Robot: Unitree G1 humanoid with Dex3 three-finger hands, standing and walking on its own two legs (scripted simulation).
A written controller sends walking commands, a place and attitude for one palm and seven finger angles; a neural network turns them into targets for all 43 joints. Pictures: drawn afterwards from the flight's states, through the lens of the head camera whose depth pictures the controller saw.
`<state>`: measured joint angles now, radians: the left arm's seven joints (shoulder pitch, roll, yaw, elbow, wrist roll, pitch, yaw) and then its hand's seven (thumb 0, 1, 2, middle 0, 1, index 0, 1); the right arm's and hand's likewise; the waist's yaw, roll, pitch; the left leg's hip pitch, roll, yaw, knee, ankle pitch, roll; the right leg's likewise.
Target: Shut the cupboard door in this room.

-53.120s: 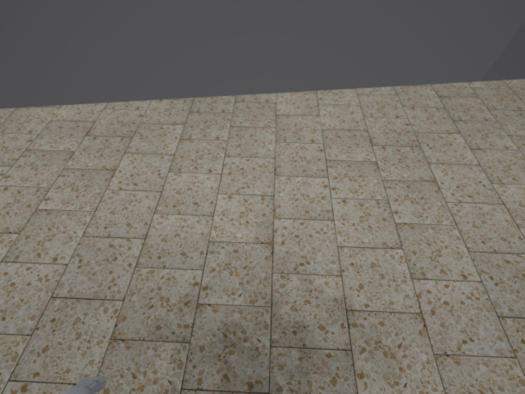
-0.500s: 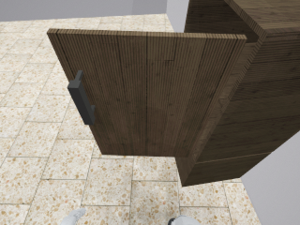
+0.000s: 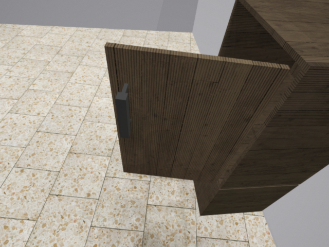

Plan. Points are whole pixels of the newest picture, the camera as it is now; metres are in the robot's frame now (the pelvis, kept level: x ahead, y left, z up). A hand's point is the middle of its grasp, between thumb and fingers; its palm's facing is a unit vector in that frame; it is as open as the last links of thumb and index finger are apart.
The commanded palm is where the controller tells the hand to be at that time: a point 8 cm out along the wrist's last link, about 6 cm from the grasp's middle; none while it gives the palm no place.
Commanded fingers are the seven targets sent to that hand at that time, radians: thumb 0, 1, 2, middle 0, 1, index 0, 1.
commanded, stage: come to a stop and stand still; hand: left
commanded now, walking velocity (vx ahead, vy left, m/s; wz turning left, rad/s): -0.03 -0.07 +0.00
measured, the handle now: (125, 111) +0.44 +0.14 +0.07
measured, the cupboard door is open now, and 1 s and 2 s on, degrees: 80 80 80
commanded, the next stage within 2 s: look again from close up in 0.62 s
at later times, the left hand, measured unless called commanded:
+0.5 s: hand out of the picture -0.05 +0.13 -0.19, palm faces +0.00 -0.98 -0.19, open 7.4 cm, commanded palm none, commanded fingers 0.00 0.90 0.90 -0.20 -0.30 -0.20 -0.30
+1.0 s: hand out of the picture -0.03 +0.13 -0.18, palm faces +0.00 -0.98 -0.20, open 7.4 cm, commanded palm none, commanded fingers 0.00 0.90 0.90 -0.20 -0.30 -0.20 -0.30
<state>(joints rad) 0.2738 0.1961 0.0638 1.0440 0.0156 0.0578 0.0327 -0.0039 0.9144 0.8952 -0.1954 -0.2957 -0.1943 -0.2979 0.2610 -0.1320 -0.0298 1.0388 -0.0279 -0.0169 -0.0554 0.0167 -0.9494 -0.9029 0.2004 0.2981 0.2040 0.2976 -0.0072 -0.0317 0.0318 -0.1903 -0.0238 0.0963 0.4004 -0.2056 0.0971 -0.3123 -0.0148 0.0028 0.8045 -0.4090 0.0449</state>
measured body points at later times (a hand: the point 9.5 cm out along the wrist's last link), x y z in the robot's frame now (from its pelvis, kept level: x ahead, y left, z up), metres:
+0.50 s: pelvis -0.05 -0.03 -0.02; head -0.06 -0.04 +0.43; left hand -0.05 +0.18 -0.17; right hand -0.05 -0.25 -0.18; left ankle +0.01 +0.05 -0.75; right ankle -0.06 -0.17 -0.75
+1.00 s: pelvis -0.02 -0.05 -0.01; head +0.00 -0.04 +0.44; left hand -0.03 +0.19 -0.17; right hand +0.01 -0.28 -0.16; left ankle +0.01 +0.05 -0.75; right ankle -0.06 -0.17 -0.75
